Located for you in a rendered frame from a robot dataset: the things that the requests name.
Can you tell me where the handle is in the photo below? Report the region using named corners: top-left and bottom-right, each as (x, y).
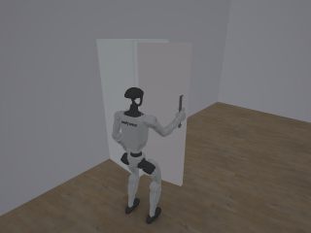
top-left (178, 95), bottom-right (184, 128)

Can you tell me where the left robot forearm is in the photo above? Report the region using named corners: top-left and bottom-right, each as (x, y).
top-left (113, 137), bottom-right (126, 148)

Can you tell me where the right robot foot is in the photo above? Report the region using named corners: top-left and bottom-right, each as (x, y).
top-left (146, 207), bottom-right (161, 224)

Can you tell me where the left robot upper arm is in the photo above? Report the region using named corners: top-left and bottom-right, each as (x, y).
top-left (112, 111), bottom-right (125, 140)

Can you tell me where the right robot upper arm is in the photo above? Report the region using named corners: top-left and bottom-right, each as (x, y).
top-left (142, 115), bottom-right (167, 137)

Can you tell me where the robot right hand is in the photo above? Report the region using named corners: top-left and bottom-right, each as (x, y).
top-left (175, 107), bottom-right (187, 121)

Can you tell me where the robot right thigh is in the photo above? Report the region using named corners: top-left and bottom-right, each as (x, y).
top-left (141, 158), bottom-right (161, 193)

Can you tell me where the right robot forearm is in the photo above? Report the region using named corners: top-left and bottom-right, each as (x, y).
top-left (164, 116), bottom-right (182, 136)

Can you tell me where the fridge door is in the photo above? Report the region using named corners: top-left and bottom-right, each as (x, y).
top-left (137, 42), bottom-right (192, 186)

